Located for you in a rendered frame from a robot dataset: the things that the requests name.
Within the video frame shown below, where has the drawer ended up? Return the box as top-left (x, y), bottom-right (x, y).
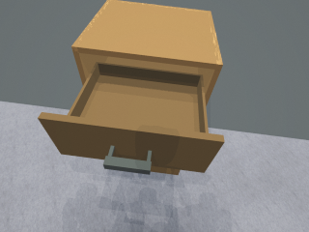
top-left (38, 62), bottom-right (225, 173)

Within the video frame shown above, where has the handle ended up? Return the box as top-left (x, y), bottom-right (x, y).
top-left (103, 145), bottom-right (152, 175)

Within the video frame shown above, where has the cabinet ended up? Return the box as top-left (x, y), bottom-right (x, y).
top-left (71, 0), bottom-right (223, 175)

